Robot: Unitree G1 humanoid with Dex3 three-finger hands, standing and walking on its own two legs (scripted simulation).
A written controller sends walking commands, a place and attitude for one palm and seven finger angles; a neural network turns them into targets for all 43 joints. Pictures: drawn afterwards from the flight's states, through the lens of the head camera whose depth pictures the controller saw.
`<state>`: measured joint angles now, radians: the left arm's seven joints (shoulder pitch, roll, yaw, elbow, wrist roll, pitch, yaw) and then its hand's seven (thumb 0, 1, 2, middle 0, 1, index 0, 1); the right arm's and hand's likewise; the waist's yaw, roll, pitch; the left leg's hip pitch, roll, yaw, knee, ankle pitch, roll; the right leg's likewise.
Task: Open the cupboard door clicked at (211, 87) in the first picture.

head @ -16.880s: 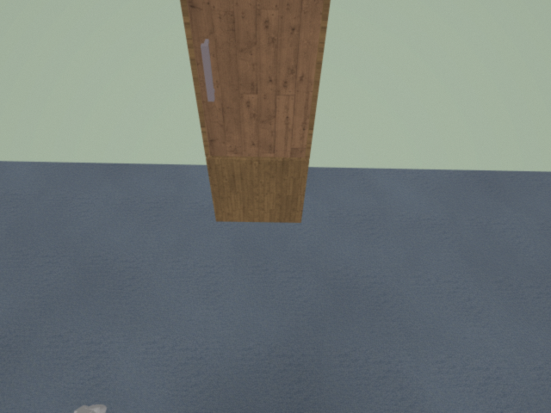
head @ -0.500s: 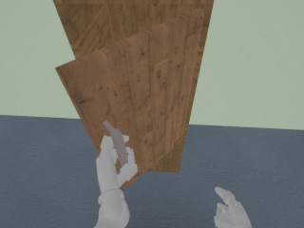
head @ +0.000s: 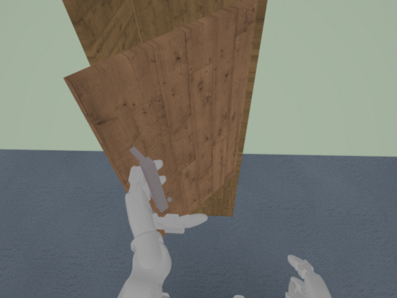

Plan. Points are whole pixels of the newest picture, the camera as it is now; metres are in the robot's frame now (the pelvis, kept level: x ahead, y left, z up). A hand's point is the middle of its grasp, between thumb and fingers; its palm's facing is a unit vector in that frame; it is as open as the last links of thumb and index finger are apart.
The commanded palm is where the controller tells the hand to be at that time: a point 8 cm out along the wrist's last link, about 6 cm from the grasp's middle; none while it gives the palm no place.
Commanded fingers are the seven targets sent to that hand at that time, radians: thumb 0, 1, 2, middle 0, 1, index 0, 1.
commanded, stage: open thumb and fingers to let go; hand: left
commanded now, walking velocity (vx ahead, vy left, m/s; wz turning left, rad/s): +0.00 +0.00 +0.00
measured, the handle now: (150, 181) +0.34 +0.11 +0.06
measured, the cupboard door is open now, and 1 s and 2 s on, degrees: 46 46 46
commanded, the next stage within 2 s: slide the hand sideways off the handle in 0.22 s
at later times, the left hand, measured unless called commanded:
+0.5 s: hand (162, 214) +0.27 +0.08 +0.05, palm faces -0.14 -0.99 -0.04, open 16.0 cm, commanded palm +0.26 +0.12 +0.06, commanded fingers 0.00 -0.50 0.30 -0.15 -0.30 -0.15 -0.30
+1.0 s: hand (143, 231) +0.23 +0.11 +0.06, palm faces -0.08 -1.00 +0.03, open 16.3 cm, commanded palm +0.21 +0.16 +0.06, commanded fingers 0.00 -0.50 0.30 -0.15 -0.30 -0.15 -0.30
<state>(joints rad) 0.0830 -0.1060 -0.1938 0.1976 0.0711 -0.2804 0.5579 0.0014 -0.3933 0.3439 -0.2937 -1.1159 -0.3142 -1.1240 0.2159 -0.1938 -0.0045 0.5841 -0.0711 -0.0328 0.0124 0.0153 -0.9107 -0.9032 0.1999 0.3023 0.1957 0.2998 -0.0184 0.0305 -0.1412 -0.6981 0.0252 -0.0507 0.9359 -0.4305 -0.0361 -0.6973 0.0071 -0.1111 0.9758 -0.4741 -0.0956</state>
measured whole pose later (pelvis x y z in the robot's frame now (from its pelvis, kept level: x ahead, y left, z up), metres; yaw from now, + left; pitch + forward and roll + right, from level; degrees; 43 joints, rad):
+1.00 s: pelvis +0.00 +0.06 -0.01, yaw -2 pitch +11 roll -1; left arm 0.39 0.04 -0.29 -0.15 0.02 -0.30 0.17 -0.01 -0.50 0.30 -0.16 -0.30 -0.17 -0.31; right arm 0.26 -0.20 0.03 0.39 -0.01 -0.04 0.03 0.02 -0.91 -0.90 0.20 0.30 0.20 0.30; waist -0.01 0.03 -0.13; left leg -0.75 0.01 0.00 1.06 -0.50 0.02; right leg -0.74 -0.01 -0.05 1.04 -0.50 -0.01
